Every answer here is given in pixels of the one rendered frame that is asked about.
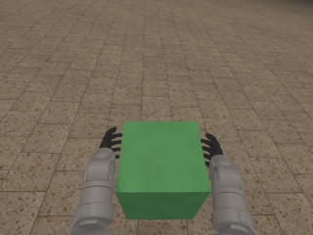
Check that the robot right forearm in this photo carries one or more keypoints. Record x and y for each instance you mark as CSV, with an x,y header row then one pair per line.
x,y
229,200

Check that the robot left forearm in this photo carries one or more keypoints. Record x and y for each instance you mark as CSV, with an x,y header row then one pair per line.
x,y
95,210

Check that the carton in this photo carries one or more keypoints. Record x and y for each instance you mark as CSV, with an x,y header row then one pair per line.
x,y
161,170

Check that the left robot hand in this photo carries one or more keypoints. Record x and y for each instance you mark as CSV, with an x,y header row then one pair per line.
x,y
108,143

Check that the right robot hand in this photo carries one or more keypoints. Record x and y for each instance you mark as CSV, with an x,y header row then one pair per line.
x,y
214,147

